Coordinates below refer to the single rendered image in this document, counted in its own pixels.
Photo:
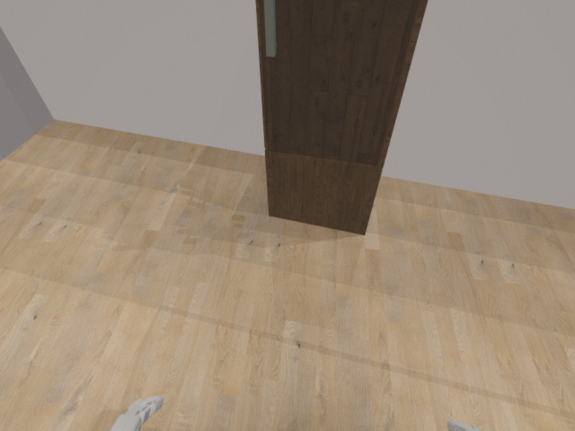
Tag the cupboard door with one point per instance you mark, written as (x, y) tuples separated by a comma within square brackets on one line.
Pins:
[(329, 91)]

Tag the robot left hand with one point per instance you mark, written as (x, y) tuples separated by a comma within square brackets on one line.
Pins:
[(138, 414)]

